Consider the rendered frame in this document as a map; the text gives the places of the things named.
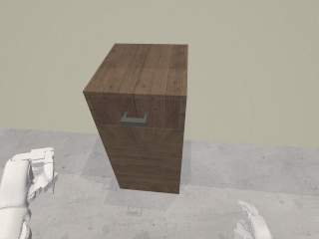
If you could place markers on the robot left hand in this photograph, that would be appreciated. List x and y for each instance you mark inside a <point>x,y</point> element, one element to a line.
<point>18,175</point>

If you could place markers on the left robot forearm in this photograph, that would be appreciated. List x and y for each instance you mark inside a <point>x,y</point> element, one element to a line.
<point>14,222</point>

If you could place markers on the robot right hand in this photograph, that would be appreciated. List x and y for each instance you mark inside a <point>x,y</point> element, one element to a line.
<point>257,228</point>

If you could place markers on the drawer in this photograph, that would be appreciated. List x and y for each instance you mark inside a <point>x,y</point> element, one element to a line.
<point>162,113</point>

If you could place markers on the cabinet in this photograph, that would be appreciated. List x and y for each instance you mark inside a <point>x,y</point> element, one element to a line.
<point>143,158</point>

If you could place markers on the handle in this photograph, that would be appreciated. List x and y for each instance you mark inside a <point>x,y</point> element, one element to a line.
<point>134,121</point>

